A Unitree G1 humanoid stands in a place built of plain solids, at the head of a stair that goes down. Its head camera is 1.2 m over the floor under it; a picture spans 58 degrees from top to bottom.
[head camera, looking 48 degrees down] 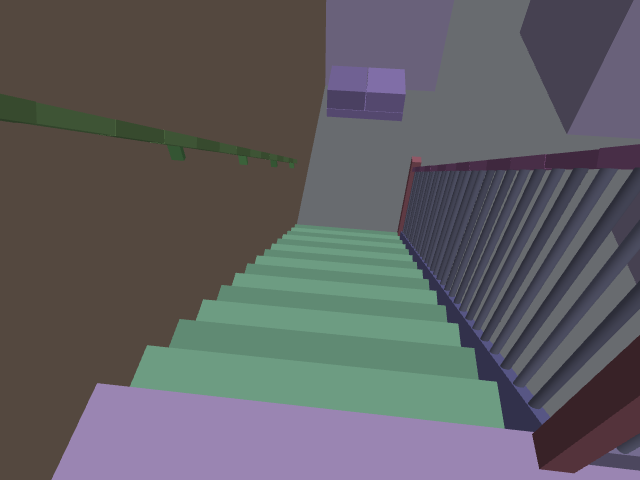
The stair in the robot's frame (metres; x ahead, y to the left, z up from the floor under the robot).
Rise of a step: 0.18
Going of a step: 0.22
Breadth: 1.20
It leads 6 degrees to the right of straight ahead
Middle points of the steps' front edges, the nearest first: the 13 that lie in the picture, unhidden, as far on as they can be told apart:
0.46 0.04 0.00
0.67 0.01 -0.18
0.89 -0.01 -0.35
1.11 -0.04 -0.53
1.32 -0.06 -0.70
1.54 -0.09 -0.88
1.75 -0.11 -1.06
1.97 -0.13 -1.23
2.19 -0.16 -1.41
2.40 -0.18 -1.58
2.62 -0.21 -1.76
2.83 -0.23 -1.94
3.05 -0.25 -2.11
